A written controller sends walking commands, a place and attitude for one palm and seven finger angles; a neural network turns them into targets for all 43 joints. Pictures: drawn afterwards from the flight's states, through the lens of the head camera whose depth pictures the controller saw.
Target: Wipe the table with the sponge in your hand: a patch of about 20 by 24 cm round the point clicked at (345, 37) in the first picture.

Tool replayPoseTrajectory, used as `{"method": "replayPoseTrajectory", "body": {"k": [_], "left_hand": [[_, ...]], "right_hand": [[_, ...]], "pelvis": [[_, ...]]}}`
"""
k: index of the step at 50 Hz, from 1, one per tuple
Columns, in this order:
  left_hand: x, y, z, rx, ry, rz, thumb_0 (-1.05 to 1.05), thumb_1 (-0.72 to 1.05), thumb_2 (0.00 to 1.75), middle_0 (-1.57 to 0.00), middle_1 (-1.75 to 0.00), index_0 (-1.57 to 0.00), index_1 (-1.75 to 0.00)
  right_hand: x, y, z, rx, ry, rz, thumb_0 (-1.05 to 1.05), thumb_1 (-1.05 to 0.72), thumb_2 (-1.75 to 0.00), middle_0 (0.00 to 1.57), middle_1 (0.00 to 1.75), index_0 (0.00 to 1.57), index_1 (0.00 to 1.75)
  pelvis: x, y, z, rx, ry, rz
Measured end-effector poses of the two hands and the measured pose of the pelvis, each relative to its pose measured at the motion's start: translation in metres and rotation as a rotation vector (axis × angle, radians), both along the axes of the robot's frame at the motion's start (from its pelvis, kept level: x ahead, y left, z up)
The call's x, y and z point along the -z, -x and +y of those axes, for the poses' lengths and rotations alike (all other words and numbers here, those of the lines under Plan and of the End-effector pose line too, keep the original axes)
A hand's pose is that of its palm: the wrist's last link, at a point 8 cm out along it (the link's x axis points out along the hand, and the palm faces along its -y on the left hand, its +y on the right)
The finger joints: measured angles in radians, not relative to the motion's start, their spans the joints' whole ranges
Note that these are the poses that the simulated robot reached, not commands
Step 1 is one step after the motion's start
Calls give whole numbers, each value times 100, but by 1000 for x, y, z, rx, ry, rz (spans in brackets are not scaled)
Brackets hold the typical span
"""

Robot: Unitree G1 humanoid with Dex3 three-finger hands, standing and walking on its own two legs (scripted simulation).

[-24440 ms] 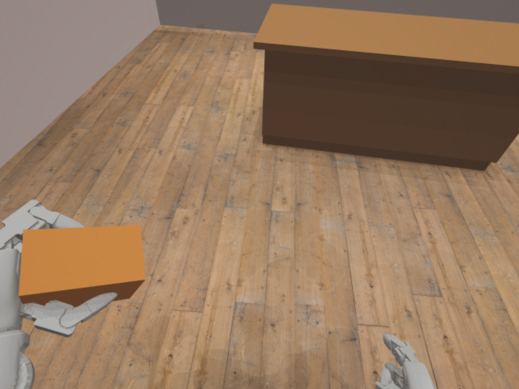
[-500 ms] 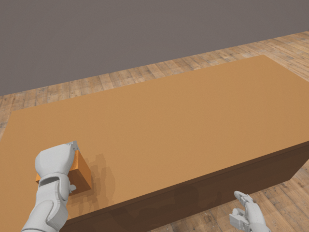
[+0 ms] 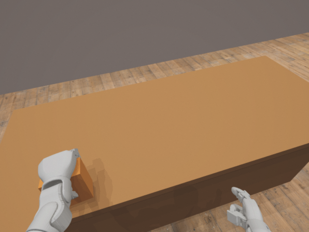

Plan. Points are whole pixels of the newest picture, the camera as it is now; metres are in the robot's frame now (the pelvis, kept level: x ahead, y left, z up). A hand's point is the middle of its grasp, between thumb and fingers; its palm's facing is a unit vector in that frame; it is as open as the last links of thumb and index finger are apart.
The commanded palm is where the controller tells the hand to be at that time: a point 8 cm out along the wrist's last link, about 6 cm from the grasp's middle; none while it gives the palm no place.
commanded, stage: move the sponge above the wiping area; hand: left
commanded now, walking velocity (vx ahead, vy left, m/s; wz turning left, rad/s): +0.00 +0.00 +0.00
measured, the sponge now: (71, 187) +0.23 +0.29 -0.03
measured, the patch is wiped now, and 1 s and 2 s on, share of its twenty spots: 0.00 0.00 0.00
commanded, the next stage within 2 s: none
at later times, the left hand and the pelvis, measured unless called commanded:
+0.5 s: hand (74, 185) +0.22 +0.27 +0.00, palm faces -0.16 -0.17 -0.97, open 10.0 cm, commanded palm +0.21 +0.27 +0.08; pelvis +0.00 +0.00 +0.00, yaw +0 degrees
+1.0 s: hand (75, 184) +0.22 +0.26 +0.02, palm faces -0.05 -0.11 -0.99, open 10.0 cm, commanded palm +0.20 +0.27 +0.09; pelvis -0.01 +0.00 +0.00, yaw -1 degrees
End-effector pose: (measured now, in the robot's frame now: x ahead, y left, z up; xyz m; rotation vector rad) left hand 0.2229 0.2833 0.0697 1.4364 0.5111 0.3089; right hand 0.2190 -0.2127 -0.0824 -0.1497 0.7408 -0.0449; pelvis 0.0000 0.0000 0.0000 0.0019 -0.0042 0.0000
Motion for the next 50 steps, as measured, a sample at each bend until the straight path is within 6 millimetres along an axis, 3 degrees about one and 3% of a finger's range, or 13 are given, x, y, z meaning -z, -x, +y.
{"method": "replayPoseTrajectory", "body": {"k": [4, 8, 14, 19, 24, 29, 35, 37, 40, 45, 50], "left_hand": [[12, 3, -18, 105, 44, 25, 0, -49, 104, -73, -131, -76, -131], [1, 3, -31, 207, -1, -63, 0, -49, 104, -73, -131, -76, -131], [-24, -2, -5, 76, -73, -155, 0, -49, 104, -73, -131, -76, -131], [-13, 5, 10, -48, -28, -53, 0, -49, 104, -73, -131, -76, -131], [13, 11, -10, 61, 57, 56, 0, -49, 104, -73, -131, -76, -131], [2, 9, -29, 224, 11, -52, 0, -49, 104, -73, -131, -76, -131], [-33, 6, -2, 80, -82, -195, 0, -49, 104, -73, -131, -76, -131], [-32, 9, 7, -6, -61, -172, 0, -49, 104, -73, -131, -76, -131], [-15, 17, 11, -67, -12, -62, 0, -49, 104, -73, -131, -76, -131], [17, 26, -11, 53, 76, 66, 0, -49, 104, -73, -131, -76, -131], [-2, 22, -28, 231, 2, -74, 0, -49, 104, -73, -131, -76, -131]], "right_hand": [[-3, -3, 2, -23, 27, -14, 1, -91, -90, 20, 30, 20, 30], [-3, -4, 4, -34, 39, -22, 1, -91, -90, 20, 29, 20, 30], [-1, -5, 9, -19, -2, -4, 1, -91, -90, 20, 29, 20, 30], [-3, -6, 9, -20, -13, -3, 1, -91, -90, 20, 30, 20, 30], [-6, -7, 5, -36, 29, -15, 1, -91, -90, 20, 30, 20, 30], [-5, -3, 3, -36, 58, -19, 1, -91, -90, 20, 29, 20, 30], [0, 2, 5, -8, -1, -1, 1, -91, -90, 20, 29, 20, 30], [0, 2, 6, -2, -19, 3, 1, -91, -90, 20, 29, 20, 30], [-2, 2, 6, -6, -20, 3, 1, -91, -90, 20, 29, 20, 30], [-7, 1, 3, -29, 37, -19, 1, -91, -90, 20, 30, 20, 30], [-8, 2, 2, -37, 71, -36, 1, -91, -90, 20, 29, 20, 30]], "pelvis": [[1, 0, 1, 0, 3, -1], [2, 0, 3, 4, 5, -5], [1, 0, 3, 13, 1, -9], [-1, 0, 2, 0, 1, -10], [0, 1, 3, -7, 5, -9], [2, 2, 4, 8, 7, -12], [1, 2, 4, 18, 3, -13], [0, 2, 3, 15, 2, -15], [-1, 4, 3, 5, 2, -19], [0, 8, 2, -4, 5, -23], [2, 10, 3, 9, 9, -29]]}}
